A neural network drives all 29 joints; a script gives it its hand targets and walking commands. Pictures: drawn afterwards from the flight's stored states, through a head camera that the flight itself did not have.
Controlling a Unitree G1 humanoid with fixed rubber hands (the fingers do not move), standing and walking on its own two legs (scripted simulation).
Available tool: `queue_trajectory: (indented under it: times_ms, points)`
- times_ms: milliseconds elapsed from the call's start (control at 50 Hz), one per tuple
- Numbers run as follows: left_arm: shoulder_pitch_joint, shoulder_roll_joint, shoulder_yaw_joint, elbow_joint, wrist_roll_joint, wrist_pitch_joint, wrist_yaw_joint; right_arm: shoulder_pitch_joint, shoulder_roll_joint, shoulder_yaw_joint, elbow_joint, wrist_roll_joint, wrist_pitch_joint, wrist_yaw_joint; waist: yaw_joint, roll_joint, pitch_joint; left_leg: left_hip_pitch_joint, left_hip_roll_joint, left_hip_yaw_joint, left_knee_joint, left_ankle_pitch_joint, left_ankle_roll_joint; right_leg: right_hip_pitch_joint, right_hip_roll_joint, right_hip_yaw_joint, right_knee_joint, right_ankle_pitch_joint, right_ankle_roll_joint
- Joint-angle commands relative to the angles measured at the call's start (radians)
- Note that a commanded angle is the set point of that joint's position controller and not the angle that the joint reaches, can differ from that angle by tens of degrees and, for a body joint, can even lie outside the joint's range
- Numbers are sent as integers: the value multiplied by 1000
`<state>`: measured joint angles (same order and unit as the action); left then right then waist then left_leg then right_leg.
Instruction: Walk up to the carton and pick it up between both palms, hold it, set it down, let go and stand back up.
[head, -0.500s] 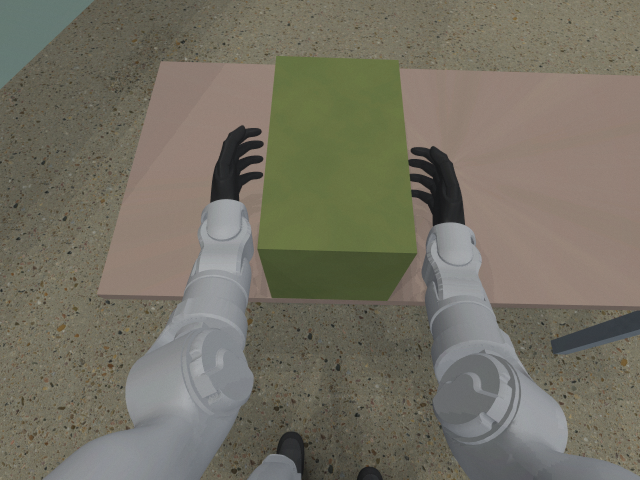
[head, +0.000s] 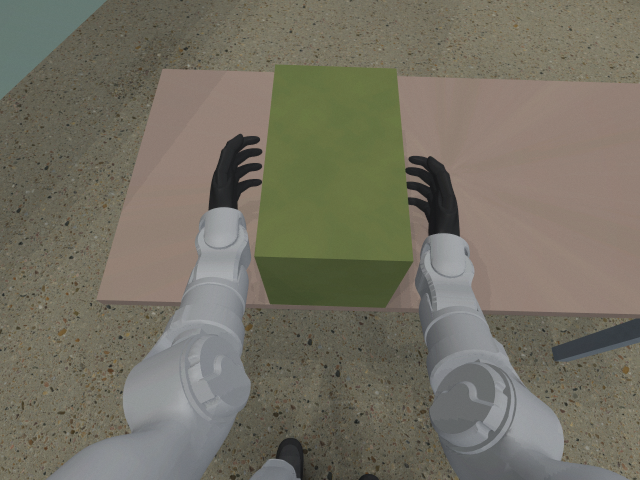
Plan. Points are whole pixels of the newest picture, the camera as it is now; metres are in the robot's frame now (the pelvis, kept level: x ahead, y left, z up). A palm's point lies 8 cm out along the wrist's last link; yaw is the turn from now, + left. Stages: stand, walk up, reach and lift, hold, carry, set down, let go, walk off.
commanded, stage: reach and lift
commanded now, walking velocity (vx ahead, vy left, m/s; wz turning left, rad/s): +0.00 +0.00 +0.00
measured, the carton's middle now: (331, 189) +0.52 +0.06 -0.05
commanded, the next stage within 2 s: none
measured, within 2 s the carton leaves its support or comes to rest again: leaves its support in 1.02 s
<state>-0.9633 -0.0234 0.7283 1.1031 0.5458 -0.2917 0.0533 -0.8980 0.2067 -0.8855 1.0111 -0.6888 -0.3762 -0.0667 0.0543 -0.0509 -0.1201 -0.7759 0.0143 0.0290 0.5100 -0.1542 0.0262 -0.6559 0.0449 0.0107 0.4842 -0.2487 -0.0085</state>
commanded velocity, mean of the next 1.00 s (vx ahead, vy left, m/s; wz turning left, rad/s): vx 0.00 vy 0.00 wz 0.00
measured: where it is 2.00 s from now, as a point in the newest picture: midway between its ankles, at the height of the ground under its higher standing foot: outside the picture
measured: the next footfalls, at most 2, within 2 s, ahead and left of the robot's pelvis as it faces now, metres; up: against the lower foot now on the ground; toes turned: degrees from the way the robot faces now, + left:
none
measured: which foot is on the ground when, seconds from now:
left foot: down 0.00-1.00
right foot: down 0.00-1.00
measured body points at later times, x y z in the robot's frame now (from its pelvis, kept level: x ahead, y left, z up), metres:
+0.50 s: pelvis +0.00 +0.00 +0.00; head +0.14 +0.03 +0.43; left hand +0.45 +0.19 +0.01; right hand +0.45 -0.08 +0.01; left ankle +0.03 +0.10 -0.73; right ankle -0.04 -0.12 -0.73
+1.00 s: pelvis -0.01 +0.00 +0.01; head +0.10 +0.03 +0.44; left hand +0.41 +0.19 +0.01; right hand +0.41 -0.09 +0.02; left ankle +0.03 +0.10 -0.73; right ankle -0.04 -0.12 -0.73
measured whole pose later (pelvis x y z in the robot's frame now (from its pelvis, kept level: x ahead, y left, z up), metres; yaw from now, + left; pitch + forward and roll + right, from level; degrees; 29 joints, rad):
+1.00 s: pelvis -0.01 +0.00 +0.01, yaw -1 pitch +20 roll -2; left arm -0.84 0.00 0.55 1.19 0.36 -0.36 0.11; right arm -0.76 0.16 -0.67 1.08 -0.54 -0.42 -0.11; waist 0.06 -0.04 -0.14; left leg -0.69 0.03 0.03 0.46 -0.13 0.03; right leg -0.56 0.05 0.01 0.41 -0.20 -0.01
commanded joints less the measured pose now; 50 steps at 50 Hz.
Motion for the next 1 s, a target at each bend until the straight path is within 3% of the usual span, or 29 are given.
queue_trajectory:
  times_ms: [0, 140, 440, 480, 580, 660, 760, 840, 980]
  points:
    - [-367, -433, -171, 72, 55, -17, -71, -384, 434, 239, 138, -73, -40, 145, 18, 89, -699, 643, 52, 71, 82, 637, -22, 83, -36, -109, -32, 306, 8]
    - [-352, -453, -193, 82, 38, -28, -68, -397, 436, 271, 135, -59, -67, 140, 27, 79, -729, 641, 58, 67, 81, 662, -21, 110, -32, -109, -39, 351, 8]
    - [-309, -510, -271, 71, 7, -53, -66, -394, 447, 350, 129, -28, -125, 128, 13, 84, -759, 665, 63, 63, 54, 687, -43, 183, -27, -111, -51, 448, 3]
    - [-301, -523, -280, 81, 3, -53, -65, -405, 444, 362, 128, -22, -128, 127, 16, 88, -764, 673, 61, 63, 47, 673, -46, 186, -24, -107, -67, 420, 3]
    - [-297, -523, -309, 80, -21, -62, -69, -403, 455, 409, 102, 1, -131, 121, 13, 71, -764, 622, 54, 66, 23, 633, -39, 272, -30, -97, -63, 496, 13]
    - [-308, -516, -316, 100, -35, -75, -73, -416, 469, 443, 102, 11, -135, 117, 32, 65, -769, 563, 45, 73, 7, 574, -32, 344, -36, -84, -49, 530, 19]
    - [-342, -522, -358, 80, -68, -76, -76, -431, 466, 467, 93, 38, -130, 114, 19, 79, -775, 574, 44, 74, 8, 546, -42, 342, -33, -81, -55, 508, 16]
    - [-360, -527, -378, 93, -90, -95, -78, -446, 481, 509, 81, 45, -137, 110, 34, 65, -814, 530, 39, 79, -2, 494, -35, 397, -35, -74, -36, 527, 24]
    - [-383, -536, -425, 112, -137, -101, -77, -466, 468, 533, 83, 72, -124, 110, 27, 79, -789, 560, 38, 72, 1, 442, -43, 357, -24, -76, -52, 424, 12]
